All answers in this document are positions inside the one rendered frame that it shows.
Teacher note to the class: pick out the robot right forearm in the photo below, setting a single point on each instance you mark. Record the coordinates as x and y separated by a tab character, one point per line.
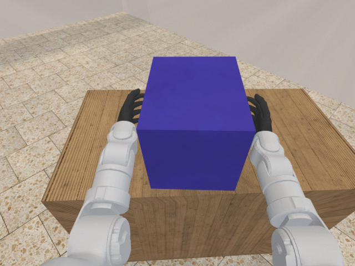
287	204

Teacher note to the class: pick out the left robot upper arm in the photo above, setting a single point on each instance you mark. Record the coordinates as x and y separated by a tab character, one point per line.
98	240

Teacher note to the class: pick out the robot left hand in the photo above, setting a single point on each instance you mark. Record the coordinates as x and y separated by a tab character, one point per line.
127	111

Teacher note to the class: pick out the robot left forearm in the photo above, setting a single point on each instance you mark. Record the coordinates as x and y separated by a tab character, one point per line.
109	194

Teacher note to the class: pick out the carton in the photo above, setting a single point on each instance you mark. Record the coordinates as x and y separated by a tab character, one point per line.
195	127

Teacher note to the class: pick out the pedestal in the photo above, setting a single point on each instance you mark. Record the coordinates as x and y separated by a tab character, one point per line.
179	224

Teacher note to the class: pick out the robot right hand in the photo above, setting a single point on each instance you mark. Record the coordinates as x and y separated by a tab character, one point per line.
261	117

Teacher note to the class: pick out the right robot upper arm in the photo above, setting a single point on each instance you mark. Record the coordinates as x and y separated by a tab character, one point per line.
304	246

